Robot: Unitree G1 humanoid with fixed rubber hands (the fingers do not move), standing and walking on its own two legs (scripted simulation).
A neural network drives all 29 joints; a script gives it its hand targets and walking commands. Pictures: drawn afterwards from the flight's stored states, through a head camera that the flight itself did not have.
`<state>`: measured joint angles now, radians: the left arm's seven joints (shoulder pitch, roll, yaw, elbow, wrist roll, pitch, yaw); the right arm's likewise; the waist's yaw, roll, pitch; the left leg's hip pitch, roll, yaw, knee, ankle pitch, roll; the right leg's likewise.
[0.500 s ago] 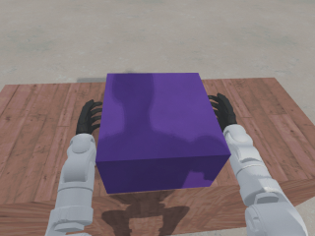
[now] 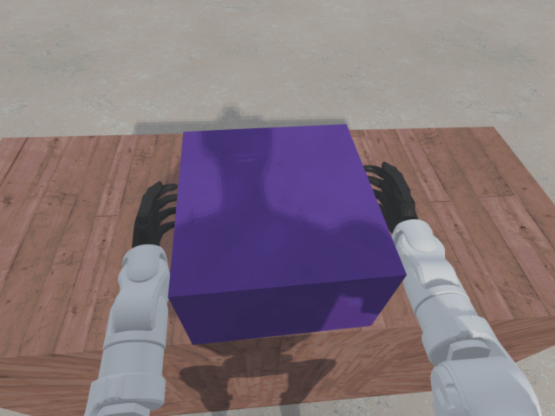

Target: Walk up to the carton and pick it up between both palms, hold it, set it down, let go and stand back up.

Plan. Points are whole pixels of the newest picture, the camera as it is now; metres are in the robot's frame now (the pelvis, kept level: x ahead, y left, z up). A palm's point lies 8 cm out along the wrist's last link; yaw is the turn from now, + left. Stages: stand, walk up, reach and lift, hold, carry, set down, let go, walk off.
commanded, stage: set down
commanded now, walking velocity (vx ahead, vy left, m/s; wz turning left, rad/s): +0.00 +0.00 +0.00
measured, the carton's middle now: (275, 226) +0.39 +0.02 +0.04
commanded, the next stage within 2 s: none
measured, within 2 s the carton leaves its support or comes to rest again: rests again in 0.44 s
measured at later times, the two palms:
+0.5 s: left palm (153, 249) +0.33 +0.20 +0.04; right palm (391, 222) +0.40 -0.16 +0.05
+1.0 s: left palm (153, 251) +0.33 +0.20 +0.04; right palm (389, 220) +0.40 -0.16 +0.05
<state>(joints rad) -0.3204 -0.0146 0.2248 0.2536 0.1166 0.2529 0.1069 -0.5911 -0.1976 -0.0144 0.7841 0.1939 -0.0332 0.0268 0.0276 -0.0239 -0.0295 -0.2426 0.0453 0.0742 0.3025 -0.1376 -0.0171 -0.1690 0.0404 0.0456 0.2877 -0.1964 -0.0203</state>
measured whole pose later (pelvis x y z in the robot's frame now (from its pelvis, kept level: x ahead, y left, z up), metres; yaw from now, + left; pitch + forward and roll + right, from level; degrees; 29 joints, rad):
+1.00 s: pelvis +0.00 +0.00 +0.00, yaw +0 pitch +8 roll +0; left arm -0.34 -0.04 0.28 0.50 0.12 -0.03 0.10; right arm -0.63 -0.20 -0.02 0.98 0.13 -0.23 0.05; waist 0.05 0.00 -0.06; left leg -0.30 0.05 0.07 0.30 -0.14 -0.02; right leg -0.23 0.04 0.04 0.30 -0.20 -0.02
